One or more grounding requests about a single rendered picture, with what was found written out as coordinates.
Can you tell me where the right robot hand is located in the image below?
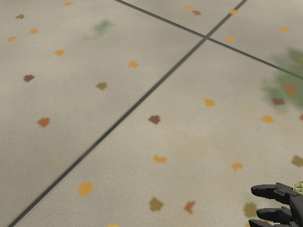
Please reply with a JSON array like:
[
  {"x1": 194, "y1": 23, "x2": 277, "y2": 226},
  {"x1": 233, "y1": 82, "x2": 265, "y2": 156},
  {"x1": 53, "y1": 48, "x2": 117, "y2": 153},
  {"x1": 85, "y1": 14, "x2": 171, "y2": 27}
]
[{"x1": 248, "y1": 183, "x2": 303, "y2": 227}]

